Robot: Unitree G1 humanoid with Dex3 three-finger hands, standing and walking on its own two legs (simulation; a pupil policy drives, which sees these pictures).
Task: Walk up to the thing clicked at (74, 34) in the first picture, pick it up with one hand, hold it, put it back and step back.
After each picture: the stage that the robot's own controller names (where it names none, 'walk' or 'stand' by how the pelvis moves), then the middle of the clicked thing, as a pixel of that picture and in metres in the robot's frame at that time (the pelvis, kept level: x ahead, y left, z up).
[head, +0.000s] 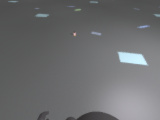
stand; (74, 33) +2.30 +0.44 -0.72
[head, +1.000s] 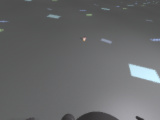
walk; (84, 38) +2.20 +0.11 -0.70
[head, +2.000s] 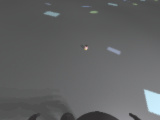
walk; (86, 47) +1.56 +0.02 -0.71
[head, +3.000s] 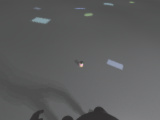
walk; (81, 64) +1.02 +0.06 -0.72
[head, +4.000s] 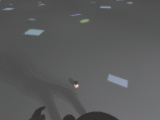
walk; (76, 84) +0.63 +0.17 -0.69
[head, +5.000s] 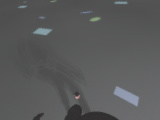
walk; (77, 95) +0.42 +0.20 -0.71
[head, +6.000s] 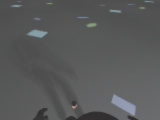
stand; (74, 104) +0.33 +0.15 -0.72
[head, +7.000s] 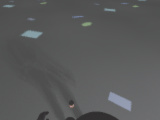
stand; (71, 103) +0.34 +0.18 -0.73
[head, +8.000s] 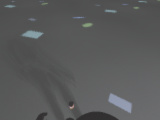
stand; (71, 105) +0.33 +0.18 -0.73
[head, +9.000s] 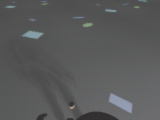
stand; (71, 105) +0.33 +0.18 -0.73
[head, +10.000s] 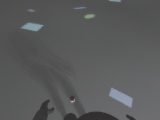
go down; (72, 99) +0.33 +0.17 -0.72
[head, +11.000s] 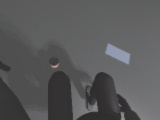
go down; (54, 62) +0.41 +0.22 -0.28
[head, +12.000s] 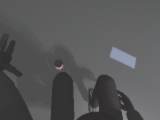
close in; (59, 64) +0.41 +0.22 -0.29
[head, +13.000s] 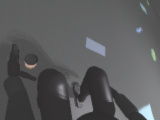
close in; (31, 61) +0.40 +0.26 -0.22
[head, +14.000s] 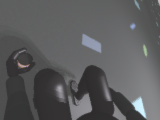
close; (24, 61) +0.39 +0.27 -0.22
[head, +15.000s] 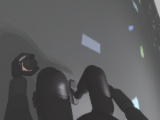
lift; (28, 65) +0.36 +0.24 -0.23
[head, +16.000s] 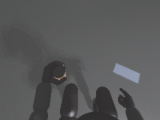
lift; (59, 74) +0.32 +0.19 +0.00
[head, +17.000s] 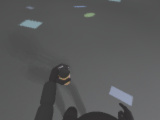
hold; (64, 77) +0.32 +0.17 +0.02
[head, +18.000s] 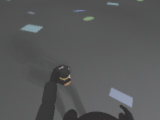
hold; (65, 77) +0.32 +0.17 +0.02
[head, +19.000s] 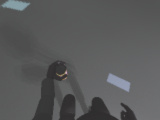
crouch; (61, 72) +0.36 +0.18 -0.04
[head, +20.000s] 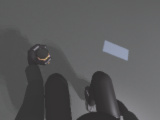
lower; (44, 56) +0.43 +0.25 -0.12
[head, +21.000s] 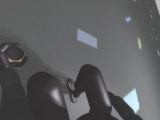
lower; (15, 56) +0.42 +0.27 -0.23
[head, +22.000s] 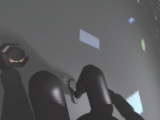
lower; (17, 56) +0.41 +0.28 -0.22
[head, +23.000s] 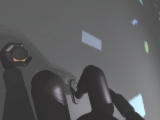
lower; (20, 56) +0.41 +0.28 -0.22
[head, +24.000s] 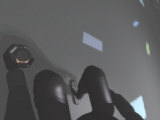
lower; (23, 57) +0.40 +0.27 -0.22
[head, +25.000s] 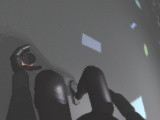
open; (27, 61) +0.39 +0.25 -0.23
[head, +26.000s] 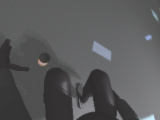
stand; (43, 59) +0.40 +0.24 -0.24
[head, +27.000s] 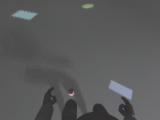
stand; (71, 92) +0.36 +0.15 -0.60
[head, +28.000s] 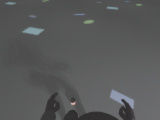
stand; (73, 101) +0.36 +0.15 -0.67
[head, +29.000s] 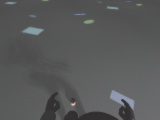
stand; (73, 101) +0.35 +0.15 -0.67
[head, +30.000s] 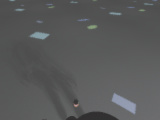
stand; (76, 103) +0.38 +0.14 -0.72
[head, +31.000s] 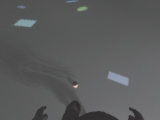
walk; (75, 84) +0.49 +0.17 -0.69
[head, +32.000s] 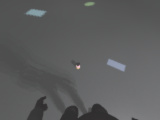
walk; (78, 65) +0.81 +0.15 -0.69
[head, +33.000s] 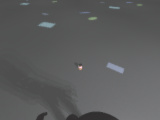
stand; (80, 66) +1.01 +0.16 -0.71
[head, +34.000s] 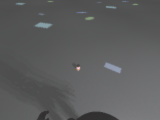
stand; (78, 67) +0.99 +0.18 -0.73
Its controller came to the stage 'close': yes
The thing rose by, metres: 0.73
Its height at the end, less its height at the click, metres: +0.00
